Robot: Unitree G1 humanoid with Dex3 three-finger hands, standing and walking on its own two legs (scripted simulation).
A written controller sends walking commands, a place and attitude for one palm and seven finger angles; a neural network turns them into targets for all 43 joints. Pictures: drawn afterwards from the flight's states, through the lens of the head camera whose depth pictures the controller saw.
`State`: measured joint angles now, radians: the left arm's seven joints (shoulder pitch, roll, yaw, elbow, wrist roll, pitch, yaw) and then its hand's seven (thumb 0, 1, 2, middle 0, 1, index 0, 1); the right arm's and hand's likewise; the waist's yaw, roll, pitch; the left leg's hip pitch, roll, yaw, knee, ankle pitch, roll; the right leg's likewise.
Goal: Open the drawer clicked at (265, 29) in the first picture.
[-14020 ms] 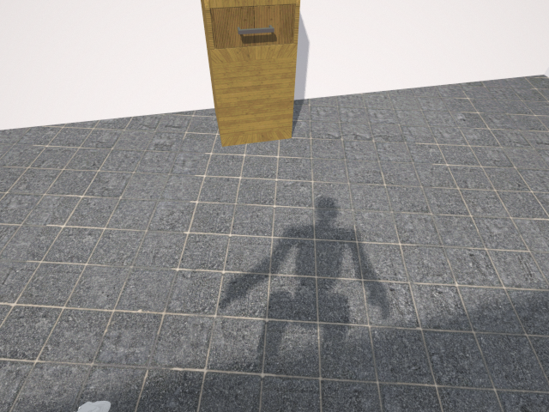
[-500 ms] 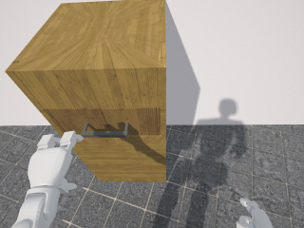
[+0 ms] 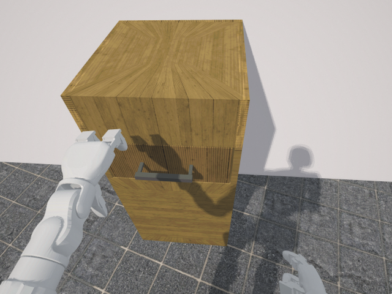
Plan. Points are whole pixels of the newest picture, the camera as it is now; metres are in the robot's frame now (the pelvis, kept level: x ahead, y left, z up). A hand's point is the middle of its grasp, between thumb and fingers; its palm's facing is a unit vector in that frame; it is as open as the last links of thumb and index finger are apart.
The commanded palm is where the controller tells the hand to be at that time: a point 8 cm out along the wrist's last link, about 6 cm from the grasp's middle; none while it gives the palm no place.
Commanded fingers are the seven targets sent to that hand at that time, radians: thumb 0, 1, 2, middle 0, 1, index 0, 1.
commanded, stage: raise the hand with hooked fingers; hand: left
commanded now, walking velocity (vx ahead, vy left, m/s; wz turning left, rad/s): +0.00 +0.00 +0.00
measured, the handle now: (164, 172) +0.45 +0.16 -0.10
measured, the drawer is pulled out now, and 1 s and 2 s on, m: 0.00 0.00 0.00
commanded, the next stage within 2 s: move the hooked fingers above the handle in 0.32 s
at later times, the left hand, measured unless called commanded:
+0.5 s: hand (102, 185) +0.29 +0.23 +0.08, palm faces +0.05 -0.09 -0.99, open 13.9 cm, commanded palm +0.27 +0.24 +0.13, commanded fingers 0.00 -0.50 0.30 -0.30 -1.20 -0.30 -1.20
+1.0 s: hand (127, 182) +0.33 +0.20 +0.03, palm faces +0.01 -0.07 -1.00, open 13.8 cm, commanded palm +0.31 +0.22 +0.09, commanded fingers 0.00 -0.50 0.30 -0.30 -1.20 -0.30 -1.20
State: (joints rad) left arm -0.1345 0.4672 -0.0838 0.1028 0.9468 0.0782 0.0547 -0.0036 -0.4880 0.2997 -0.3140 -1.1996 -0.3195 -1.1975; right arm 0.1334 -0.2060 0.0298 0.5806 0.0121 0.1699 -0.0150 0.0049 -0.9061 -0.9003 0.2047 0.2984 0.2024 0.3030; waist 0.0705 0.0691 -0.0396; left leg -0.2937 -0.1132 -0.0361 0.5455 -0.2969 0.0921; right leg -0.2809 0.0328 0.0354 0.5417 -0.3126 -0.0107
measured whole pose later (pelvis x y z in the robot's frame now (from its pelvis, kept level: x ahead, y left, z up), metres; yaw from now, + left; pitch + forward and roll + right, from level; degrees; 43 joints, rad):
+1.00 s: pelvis -0.01 -0.03 -0.01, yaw -1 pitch +8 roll +0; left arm -0.17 0.45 -0.05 0.33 0.99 -0.07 0.22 0.00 -0.49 0.30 -0.32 -1.20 -0.32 -1.20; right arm 0.20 -0.25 -0.04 0.63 0.01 0.14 -0.04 0.01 -0.91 -0.90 0.20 0.30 0.20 0.30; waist 0.04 0.04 -0.09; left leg -0.46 -0.08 -0.03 0.65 -0.33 0.05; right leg -0.46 0.07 0.03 0.66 -0.34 -0.05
